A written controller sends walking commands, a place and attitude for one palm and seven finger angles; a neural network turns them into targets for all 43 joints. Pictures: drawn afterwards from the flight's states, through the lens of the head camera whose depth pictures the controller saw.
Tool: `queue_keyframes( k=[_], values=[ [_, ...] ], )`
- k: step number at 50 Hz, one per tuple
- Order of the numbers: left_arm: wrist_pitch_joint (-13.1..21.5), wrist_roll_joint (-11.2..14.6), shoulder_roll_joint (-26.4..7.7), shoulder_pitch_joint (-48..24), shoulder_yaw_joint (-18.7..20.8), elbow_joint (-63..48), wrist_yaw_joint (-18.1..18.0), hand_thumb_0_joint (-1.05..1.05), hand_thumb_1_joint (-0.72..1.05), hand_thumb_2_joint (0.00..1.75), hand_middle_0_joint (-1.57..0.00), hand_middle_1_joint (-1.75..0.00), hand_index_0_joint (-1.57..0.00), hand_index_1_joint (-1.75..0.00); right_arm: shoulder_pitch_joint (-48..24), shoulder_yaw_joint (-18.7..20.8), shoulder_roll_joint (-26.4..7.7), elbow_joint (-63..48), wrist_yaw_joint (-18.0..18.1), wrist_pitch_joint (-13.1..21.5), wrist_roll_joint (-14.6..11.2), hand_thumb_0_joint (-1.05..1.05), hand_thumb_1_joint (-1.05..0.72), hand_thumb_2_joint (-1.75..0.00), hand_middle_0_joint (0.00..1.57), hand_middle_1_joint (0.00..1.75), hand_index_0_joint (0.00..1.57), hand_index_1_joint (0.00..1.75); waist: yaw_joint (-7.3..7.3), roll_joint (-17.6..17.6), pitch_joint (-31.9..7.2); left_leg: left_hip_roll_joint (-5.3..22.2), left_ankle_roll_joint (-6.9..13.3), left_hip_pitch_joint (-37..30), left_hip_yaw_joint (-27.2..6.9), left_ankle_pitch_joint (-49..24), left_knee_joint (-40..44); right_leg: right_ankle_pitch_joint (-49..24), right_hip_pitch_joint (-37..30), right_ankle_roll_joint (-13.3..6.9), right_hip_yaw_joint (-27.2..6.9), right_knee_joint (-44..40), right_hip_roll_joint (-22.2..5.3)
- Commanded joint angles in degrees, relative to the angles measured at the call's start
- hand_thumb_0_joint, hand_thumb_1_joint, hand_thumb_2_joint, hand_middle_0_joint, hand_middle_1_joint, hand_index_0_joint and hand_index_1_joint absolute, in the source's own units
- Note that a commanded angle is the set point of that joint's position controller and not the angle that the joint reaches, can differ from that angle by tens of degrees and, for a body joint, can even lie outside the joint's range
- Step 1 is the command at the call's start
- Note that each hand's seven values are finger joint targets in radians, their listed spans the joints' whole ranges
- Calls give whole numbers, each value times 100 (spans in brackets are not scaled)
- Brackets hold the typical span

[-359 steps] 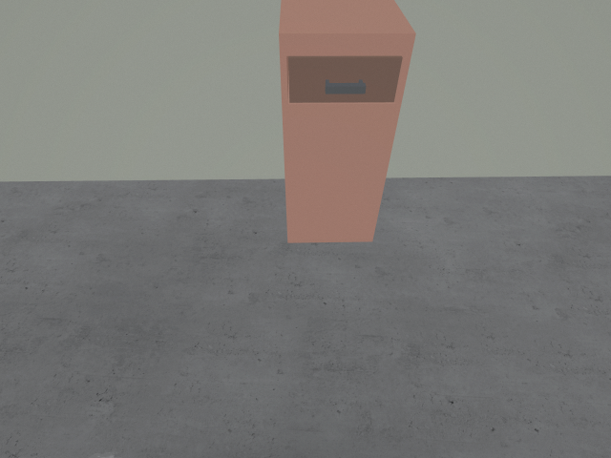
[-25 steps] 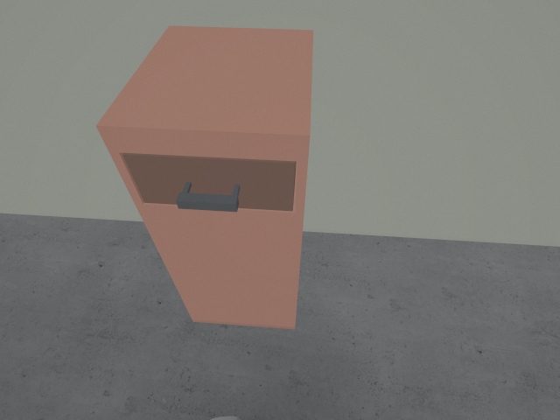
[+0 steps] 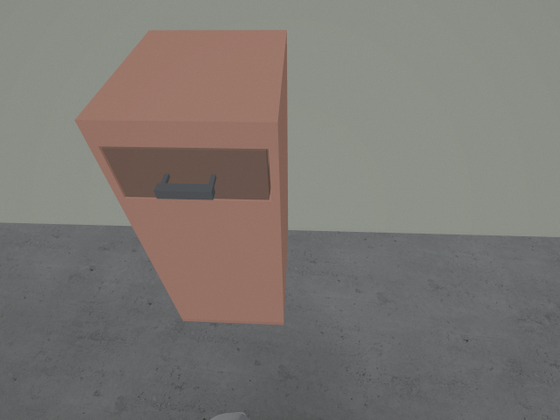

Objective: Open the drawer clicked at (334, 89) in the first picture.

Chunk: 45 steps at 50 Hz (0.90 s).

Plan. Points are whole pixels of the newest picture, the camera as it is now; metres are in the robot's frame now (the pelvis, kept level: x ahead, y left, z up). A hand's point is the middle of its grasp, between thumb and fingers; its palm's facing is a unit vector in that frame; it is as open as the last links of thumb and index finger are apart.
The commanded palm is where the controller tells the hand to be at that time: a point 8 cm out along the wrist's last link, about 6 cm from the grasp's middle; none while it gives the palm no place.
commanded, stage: come to a stop and stand still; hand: left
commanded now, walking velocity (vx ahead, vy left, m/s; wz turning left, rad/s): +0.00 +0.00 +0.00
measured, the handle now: (187, 184) +0.56 +0.22 -0.01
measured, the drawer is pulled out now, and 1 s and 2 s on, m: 0.00 0.00 0.00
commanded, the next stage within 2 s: look again from close up in 0.50 s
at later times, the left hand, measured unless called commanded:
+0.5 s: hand out of the picture -0.03 +0.14 -0.16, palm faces +0.03 -0.98 -0.17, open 7.4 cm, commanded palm none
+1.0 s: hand out of the picture +0.00 +0.13 -0.16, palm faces +0.02 -0.99 -0.14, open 7.4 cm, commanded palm none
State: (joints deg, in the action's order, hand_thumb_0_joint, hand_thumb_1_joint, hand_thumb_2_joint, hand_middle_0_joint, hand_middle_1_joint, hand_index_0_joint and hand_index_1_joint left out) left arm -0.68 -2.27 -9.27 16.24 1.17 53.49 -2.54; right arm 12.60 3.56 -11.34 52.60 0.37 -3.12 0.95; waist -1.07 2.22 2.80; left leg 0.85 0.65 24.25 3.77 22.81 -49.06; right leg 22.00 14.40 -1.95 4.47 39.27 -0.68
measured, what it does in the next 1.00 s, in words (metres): steps on the spot: left foot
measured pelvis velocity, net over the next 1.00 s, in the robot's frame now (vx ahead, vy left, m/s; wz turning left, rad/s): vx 0.03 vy -0.01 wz -0.02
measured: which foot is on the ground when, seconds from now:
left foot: up 0.00-0.02, down 0.04-1.00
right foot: down 0.00-1.00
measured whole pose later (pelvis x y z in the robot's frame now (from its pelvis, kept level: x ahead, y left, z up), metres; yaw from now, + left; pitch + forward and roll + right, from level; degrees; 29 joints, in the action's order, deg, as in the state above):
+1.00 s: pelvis +0.03 -0.01 +0.02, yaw -1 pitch +0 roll +0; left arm 1.6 -1.1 -5.4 20.2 -0.7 64.0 -2.2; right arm 18.2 -0.7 -6.9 64.7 2.0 1.0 1.0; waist 0.1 -0.1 -0.2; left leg -0.3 2.2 13.6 5.2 13.2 -26.9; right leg 17.3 9.4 -2.2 3.9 26.9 0.8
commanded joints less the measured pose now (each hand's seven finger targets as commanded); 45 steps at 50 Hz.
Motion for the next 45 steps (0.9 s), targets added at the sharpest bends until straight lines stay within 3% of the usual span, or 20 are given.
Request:
queue_keyframes(
  k=[1, 2, 3, 4, 6, 8, 10, 11, 13, 15, 17, 20, 22, 26, 31, 39, 45],
  values=[
    [19, 88, -893, -103, 222, -507, -18, 0, 90, 90, -20, -30, -20, -30, 618, -86, -136, -226, 7, 215, -7, 0, -90, -90, 20, 30, 20, 30, -165, -467, 127, 72, 118, -1376, -101, -641, 1905, -223, 1139, -418, -900, -1313, -837],
    [-17, 138, -656, 87, 181, -489, 9, 0, 90, 90, -20, -30, -20, -30, 654, -80, -434, -198, 16, 257, 55, 0, -90, -90, 20, 30, 20, 30, -52, 471, 304, 719, 404, -1165, -1084, -552, 2464, 402, 1379, -175, -635, -985, -377],
    [-3, 160, -495, 321, 142, -463, 18, 0, 90, 90, -20, -30, -20, -30, 653, -72, -654, -243, 39, 260, 104, 0, -90, -90, 20, 30, 20, 30, 72, 765, 375, 1306, 750, -509, -1824, -8, 3059, 375, 979, -1, -269, -774, -82],
    [-23, 120, -518, 254, 139, -394, 30, 0, 90, 90, -20, -30, -20, -30, 532, -70, -656, -220, 51, 270, 93, 0, -90, -90, 20, 30, 20, 30, 91, 1052, 368, 1286, 829, -23, -2166, 868, 3594, 356, 579, -18, -137, -417, 42],
    [-3, 96, -478, 401, 112, -210, 84, 0, 90, 90, -20, -30, -20, -30, 233, -112, -586, -199, 77, 294, 78, 0, -90, -90, 20, 30, 20, 30, 305, 829, 271, 1122, 747, 529, -1795, 1272, 3667, -53, -136, -50, -236, -433, -39],
    [41, 102, -422, 638, 94, -21, 115, 0, 90, 90, -20, -30, -20, -30, 193, -146, -497, -150, 76, 302, 79, 0, -90, -90, 20, 30, 20, 30, 356, 346, -47, 873, 561, 413, -1282, 1191, 3406, -191, -468, -52, -324, -926, -117],
    [85, 88, -531, 601, 92, 18, 113, 0, 90, 90, -20, -30, -20, -30, 377, -157, -420, -45, 52, 277, 81, 0, -90, -90, 20, 30, 20, 30, 255, -181, 37, 521, 366, 239, -853, 1012, 2985, 631, -159, -118, -721, -1635, -336],
    [107, 93, -581, 497, 92, 26, 98, 0, 90, 90, -20, -30, -20, -30, 510, -176, -335, 34, 48, 257, 80, 0, -90, -90, 20, 30, 20, 30, 162, -535, 105, 380, 312, 32, -719, 615, 2702, 973, 118, -195, -1016, -1968, -483],
    [142, 127, -643, 324, 94, 42, 83, 0, 90, 90, -20, -30, -20, -30, 836, -224, -150, 225, 34, 237, 76, 0, -90, -90, 20, 30, 20, 30, -24, -878, 157, 139, 199, -488, -326, -168, 2014, 1473, 698, -338, -1458, -2576, -880],
    [151, 152, -676, 119, 107, 59, 65, 0, 90, 90, -20, -30, -20, -30, 1158, -250, -32, 426, 38, 226, 71, 0, -90, -90, 20, 30, 20, 30, -174, -800, 82, 73, 153, -1006, -207, -493, 1678, 1502, 1100, -390, -1440, -2781, -977],
    [144, 153, -613, 65, 96, 118, 54, 0, 90, 90, -20, -30, -20, -30, 1351, -269, -9, 548, 44, 231, 62, 0, -90, -90, 20, 30, 20, 30, -223, -652, 143, 114, 163, -1152, -255, -474, 1829, 1330, 1226, -328, -1195, -2649, -823],
    [137, 155, -487, 329, 69, 290, 70, 0, 90, 90, -20, -30, -20, -30, 1287, -295, -27, 621, 68, 274, 73, 0, -90, -90, 20, 30, 20, 30, -55, -243, 410, 294, 220, -674, -550, -103, 2397, 1093, 936, -241, -984, -2293, -562],
    [131, 140, -436, 517, 56, 386, 68, 0, 90, 90, -20, -30, -20, -30, 1223, -299, -42, 656, 75, 274, 71, 0, -90, -90, 20, 30, 20, 30, 40, -168, 538, 355, 233, -288, -650, 211, 2594, 1156, 712, -210, -976, -2236, -499],
    [160, 140, -359, 689, 31, 542, 58, 0, 90, 90, -20, -30, -20, -30, 1280, -316, 35, 758, 86, 291, 60, 0, -90, -90, 20, 30, 20, 30, 62, -256, 493, 331, 223, -285, -619, 45, 2549, 1107, 624, -233, -1023, -2264, -548],
    [194, 143, -242, 781, -3, 661, 54, 0, 90, 90, -20, -30, -20, -30, 1311, -336, 105, 864, 110, 349, 44, 0, -90, -90, 20, 30, 20, 30, 85, -127, 406, 405, 229, -329, -693, -70, 2716, 595, 420, -215, -891, -2092, -481],
    [281, 155, -64, 947, -71, 858, 36, 0, 90, 90, -20, -30, -20, -30, 1172, -371, 112, 959, 155, 483, -1, 0, -90, -90, 20, 30, 20, 30, 123, -144, -3, 513, 258, -791, -618, -1127, 2704, -910, -100, -167, -744, -1830, -495],
    [273, 144, -42, 937, -90, 933, 18, 0, 90, 90, -20, -30, -20, -30, 1010, -379, 86, 1044, 168, 487, -15, 0, -90, -90, 20, 30, 20, 30, 129, -248, 157, 541, 273, -997, -570, -1382, 2745, -1142, -75, -115, -702, -1815, -492]
  ],
)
